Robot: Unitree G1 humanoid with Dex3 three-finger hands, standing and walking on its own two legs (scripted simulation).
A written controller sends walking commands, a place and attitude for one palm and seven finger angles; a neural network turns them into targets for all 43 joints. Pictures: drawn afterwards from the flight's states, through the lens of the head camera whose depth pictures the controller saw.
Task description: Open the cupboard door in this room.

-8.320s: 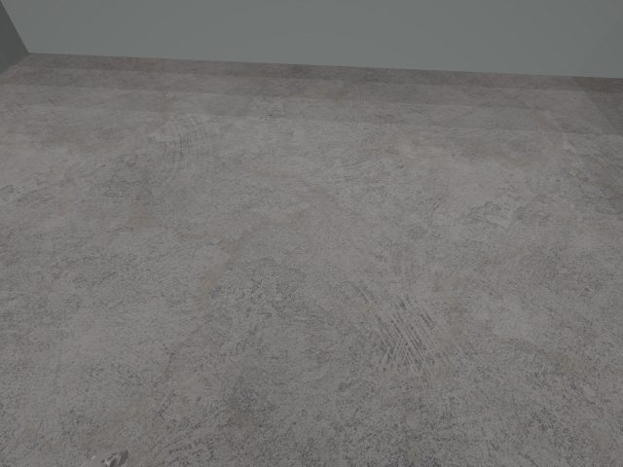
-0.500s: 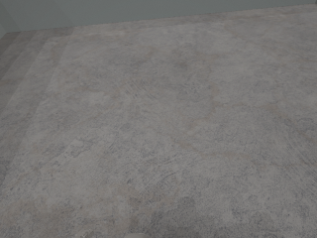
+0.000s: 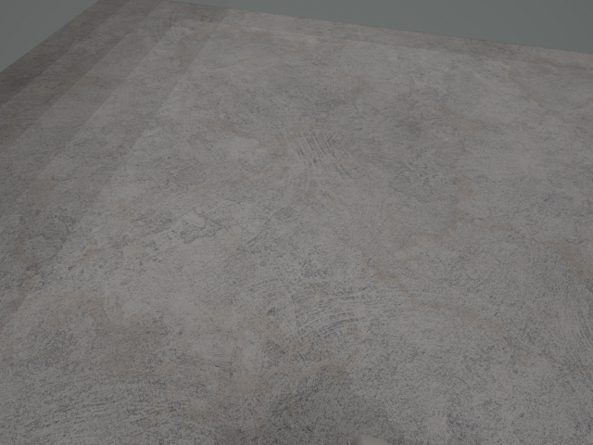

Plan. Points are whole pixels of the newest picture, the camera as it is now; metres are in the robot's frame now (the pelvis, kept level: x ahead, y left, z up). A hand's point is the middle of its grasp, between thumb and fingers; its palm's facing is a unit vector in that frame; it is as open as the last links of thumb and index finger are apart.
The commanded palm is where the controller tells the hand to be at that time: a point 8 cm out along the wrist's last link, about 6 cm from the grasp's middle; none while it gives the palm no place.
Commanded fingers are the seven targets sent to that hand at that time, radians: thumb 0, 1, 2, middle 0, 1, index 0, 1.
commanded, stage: turn or walk to find it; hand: left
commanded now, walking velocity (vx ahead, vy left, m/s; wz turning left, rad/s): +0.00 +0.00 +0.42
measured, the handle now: out of the picture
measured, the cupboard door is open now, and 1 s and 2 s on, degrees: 0 0 0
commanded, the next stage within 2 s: stand and wait in 2.00 s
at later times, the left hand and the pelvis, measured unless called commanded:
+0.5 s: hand out of the picture +0.00 +0.16 -0.15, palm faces +0.26 -0.93 -0.26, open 7.4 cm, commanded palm none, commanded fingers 0.00 0.90 0.90 -0.20 -0.30 -0.20 -0.30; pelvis -0.02 -0.04 +0.00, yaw +14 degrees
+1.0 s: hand out of the picture -0.04 +0.21 -0.16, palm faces +0.44 -0.86 -0.26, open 7.4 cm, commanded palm none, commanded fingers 0.00 0.90 0.90 -0.20 -0.30 -0.20 -0.30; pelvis -0.04 -0.01 +0.00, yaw +25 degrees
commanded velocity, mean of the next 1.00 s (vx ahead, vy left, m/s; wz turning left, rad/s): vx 0.00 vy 0.00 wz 0.42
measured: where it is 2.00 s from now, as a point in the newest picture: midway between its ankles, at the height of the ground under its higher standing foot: outside the picture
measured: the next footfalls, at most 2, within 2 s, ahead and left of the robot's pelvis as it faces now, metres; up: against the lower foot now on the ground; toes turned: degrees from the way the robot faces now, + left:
right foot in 0.22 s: +0.04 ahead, -0.13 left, +0.00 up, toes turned +2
left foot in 0.66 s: -0.04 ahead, +0.11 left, +0.00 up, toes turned +22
